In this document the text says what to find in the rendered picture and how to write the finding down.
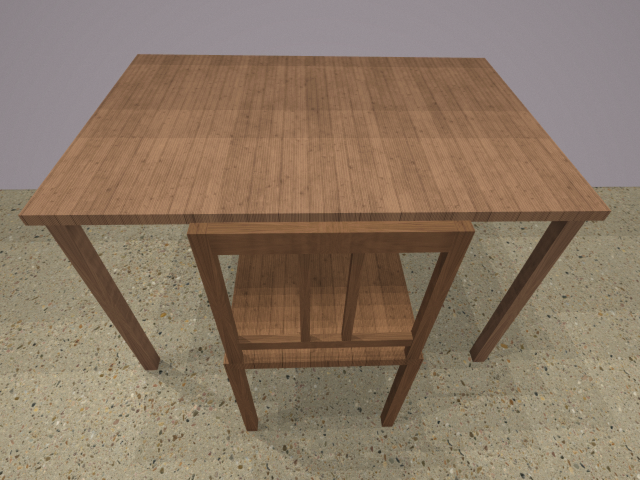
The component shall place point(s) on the table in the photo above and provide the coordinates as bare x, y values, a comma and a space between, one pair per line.
185, 139

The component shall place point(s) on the chair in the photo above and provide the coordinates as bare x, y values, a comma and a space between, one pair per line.
324, 294

